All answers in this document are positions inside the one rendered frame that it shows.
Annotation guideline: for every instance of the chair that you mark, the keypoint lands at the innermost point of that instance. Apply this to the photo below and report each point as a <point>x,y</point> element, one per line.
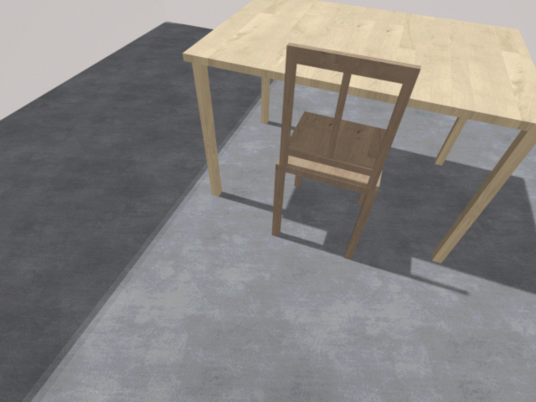
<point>331,150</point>

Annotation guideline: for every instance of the table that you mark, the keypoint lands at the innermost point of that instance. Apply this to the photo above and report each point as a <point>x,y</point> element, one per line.
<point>469,70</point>

